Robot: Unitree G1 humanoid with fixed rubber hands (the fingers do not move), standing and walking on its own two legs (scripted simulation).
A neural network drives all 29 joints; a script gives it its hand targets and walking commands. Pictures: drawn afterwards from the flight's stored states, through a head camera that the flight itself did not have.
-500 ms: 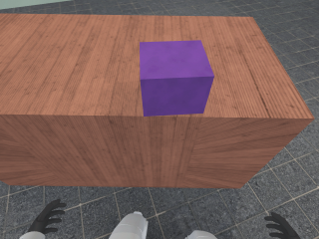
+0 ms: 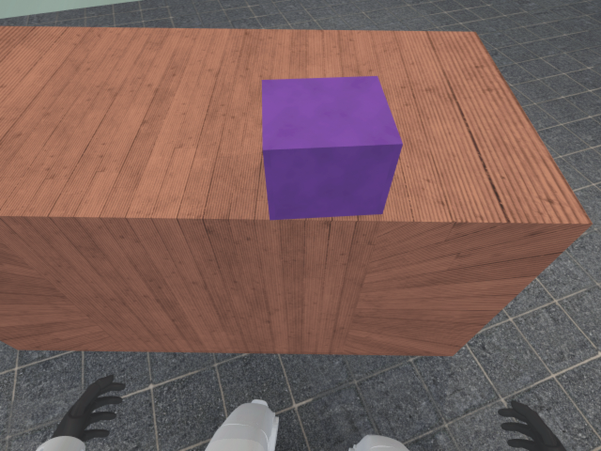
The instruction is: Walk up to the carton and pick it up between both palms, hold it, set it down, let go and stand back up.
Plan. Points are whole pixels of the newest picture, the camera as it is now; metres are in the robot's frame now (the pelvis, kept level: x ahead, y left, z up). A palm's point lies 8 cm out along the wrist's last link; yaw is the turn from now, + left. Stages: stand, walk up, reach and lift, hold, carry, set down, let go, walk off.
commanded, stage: walk up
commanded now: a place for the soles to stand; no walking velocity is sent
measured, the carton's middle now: (323, 148) +0.55 +0.00 +0.06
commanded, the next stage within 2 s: none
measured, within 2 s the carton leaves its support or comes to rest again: neither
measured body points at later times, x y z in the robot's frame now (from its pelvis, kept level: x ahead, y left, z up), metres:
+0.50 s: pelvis +0.00 +0.00 +0.00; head +0.02 +0.00 +0.45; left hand +0.13 +0.32 -0.08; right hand +0.13 -0.30 -0.08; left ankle +0.08 +0.13 -0.70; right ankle -0.02 -0.11 -0.70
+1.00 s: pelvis -0.01 +0.00 +0.00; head +0.01 +0.00 +0.45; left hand +0.12 +0.32 -0.08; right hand +0.13 -0.30 -0.08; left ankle +0.08 +0.13 -0.70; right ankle -0.02 -0.11 -0.70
